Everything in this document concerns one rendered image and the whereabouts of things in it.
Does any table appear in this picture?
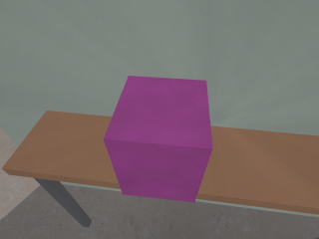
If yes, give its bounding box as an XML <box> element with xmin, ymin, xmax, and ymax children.
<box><xmin>2</xmin><ymin>111</ymin><xmax>319</xmax><ymax>239</ymax></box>

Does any carton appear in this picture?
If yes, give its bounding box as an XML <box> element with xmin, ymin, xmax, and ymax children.
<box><xmin>104</xmin><ymin>76</ymin><xmax>213</xmax><ymax>202</ymax></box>

